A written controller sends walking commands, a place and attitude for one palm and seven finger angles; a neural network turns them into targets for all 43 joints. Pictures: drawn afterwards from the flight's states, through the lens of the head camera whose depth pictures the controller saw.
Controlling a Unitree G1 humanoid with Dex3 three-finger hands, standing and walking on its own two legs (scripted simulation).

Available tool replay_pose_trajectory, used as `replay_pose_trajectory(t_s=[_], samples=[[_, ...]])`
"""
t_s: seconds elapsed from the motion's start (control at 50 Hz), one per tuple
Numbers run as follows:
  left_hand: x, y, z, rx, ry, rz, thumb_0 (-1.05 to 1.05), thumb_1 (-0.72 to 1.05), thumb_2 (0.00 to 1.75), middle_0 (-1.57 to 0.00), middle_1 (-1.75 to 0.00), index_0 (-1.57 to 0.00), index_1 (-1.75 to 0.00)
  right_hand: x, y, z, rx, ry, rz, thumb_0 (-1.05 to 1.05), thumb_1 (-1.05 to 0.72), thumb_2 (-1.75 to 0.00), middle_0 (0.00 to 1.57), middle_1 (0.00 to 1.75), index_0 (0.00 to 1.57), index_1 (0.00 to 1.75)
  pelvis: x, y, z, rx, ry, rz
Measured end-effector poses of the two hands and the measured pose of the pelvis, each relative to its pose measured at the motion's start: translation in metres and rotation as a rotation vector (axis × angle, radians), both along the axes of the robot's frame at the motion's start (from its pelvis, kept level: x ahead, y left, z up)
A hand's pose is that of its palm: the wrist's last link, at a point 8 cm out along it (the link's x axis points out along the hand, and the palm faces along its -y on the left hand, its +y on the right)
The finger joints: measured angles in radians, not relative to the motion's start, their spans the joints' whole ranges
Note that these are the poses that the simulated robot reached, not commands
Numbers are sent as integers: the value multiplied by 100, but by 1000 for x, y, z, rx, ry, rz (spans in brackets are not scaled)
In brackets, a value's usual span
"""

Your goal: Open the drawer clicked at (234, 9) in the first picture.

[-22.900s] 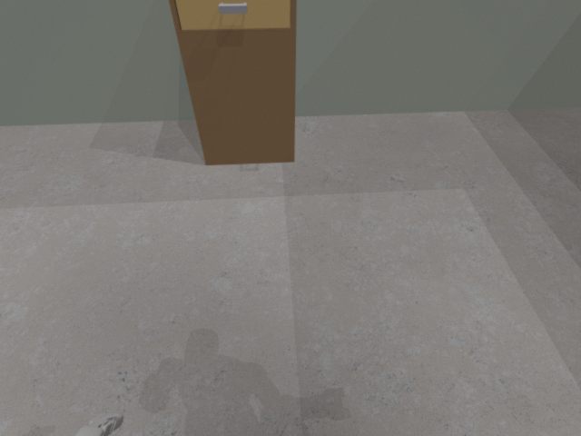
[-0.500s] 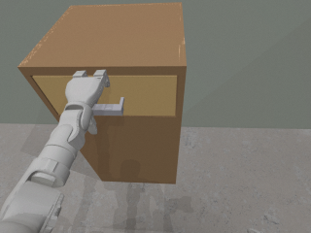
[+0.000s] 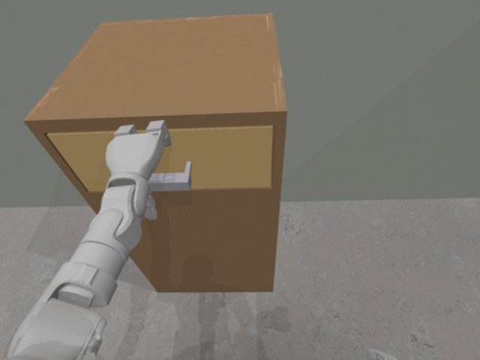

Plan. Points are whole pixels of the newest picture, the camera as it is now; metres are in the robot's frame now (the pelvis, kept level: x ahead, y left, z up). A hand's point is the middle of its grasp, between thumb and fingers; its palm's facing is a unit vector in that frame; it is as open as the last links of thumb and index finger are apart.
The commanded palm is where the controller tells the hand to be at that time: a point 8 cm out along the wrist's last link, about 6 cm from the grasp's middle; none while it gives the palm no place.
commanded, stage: move the hooked fingers above the handle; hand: left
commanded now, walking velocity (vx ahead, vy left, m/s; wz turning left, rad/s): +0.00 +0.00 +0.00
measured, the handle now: (166, 174) +0.46 +0.19 +0.03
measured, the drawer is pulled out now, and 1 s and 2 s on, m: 0.00 0.00 0.00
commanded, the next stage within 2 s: lower the fingers behind the handle in 0.06 s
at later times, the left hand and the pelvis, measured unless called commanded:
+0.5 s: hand (166, 178) +0.42 +0.17 +0.07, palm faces +0.06 -0.03 -1.00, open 13.8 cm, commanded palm +0.38 +0.16 +0.13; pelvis +0.00 -0.01 +0.00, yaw +0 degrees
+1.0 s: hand (171, 195) +0.40 +0.16 +0.04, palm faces +0.02 -0.06 -1.00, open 13.9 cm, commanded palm +0.38 +0.17 +0.09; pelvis +0.00 -0.03 -0.01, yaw +1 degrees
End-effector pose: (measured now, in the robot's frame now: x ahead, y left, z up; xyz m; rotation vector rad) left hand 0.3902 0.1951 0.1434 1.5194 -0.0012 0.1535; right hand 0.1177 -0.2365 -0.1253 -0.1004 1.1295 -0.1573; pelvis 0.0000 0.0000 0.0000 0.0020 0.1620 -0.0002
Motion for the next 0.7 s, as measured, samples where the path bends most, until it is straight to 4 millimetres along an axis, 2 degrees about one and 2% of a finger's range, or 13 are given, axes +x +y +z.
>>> replay_pose_trajectory(t_s=[0.06, 0.12, 0.22, 0.28, 0.32, 0.36, 0.46, 0.56, 0.62, 0.7], samples=[[-4, 14, -1, -8, 62, 85, 0, -49, 30, -36, -122, -33, -121, 5, 1, 3, 3, -3, 7, 0, -90, -90, 20, 30, 20, 30, 1, 0, 2, -1, -11, 15], [-9, 11, -6, -31, 136, 73, -1, -49, 30, -34, -121, -33, -120, 12, -1, 9, -15, -15, 24, 0, -90, -90, 20, 30, 20, 30, 2, -1, 3, -3, -24, 36], [-15, -26, -15, -51, 184, -132, -1, -49, 30, -33, -121, -32, -120, 24, -6, 16, -61, -53, 53, 0, -90, -90, 20, 30, 20, 30, -1, 0, 1, -4, -35, 54], [-14, -49, -16, -56, 143, -242, -1, -49, 30, -33, -120, -32, -120, 27, -6, 17, -68, -73, 52, 0, -90, -90, 20, 30, 20, 30, -4, 1, -1, -3, -31, 45], [-11, -56, -15, -67, 99, -266, -1, -49, 30, -33, -120, -32, -120, 25, -6, 14, -64, -76, 49, 0, -91, -90, 20, 30, 20, 30, -6, 0, -2, -1, -22, 34], [-5, -54, -15, -70, 56, -238, 0, -49, 30, -33, -120, -32, -120, 21, -4, 11, -54, -68, 44, 0, -91, -90, 20, 30, 20, 30, -7, -1, -3, 2, -10, 22], [3, -33, -16, -8, 13, -86, 0, -49, 30, -34, -122, -32, -120, 5, 0, 0, -13, -13, 31, 0, -91, -90, 20, 30, 20, 30, -6, -6, -3, 5, 18, 5], [0, -25, -30, 4, 120, 34, -1, -49, 30, -35, -123, -32, -120, -12, -4, -6, 12, 45, 2, 0, -90, -90, 20, 30, 20, 30, -2, -10, -2, 4, 13, 13], [-2, -25, -40, -30, 186, 30, -1, -49, 30, -33, -122, -32, -120, -17, -13, -4, -11, 59, -14, 0, -90, -90, 20, 30, 20, 30, 0, -14, -1, 6, 4, 16], [-4, -28, -37, -43, 175, -64, -1, -49, 30, -30, -120, -32, -120, -19, -28, 2, -63, 50, -24, 0, -90, -90, 20, 30, 20, 30, 1, -19, -1, 7, 3, 16]])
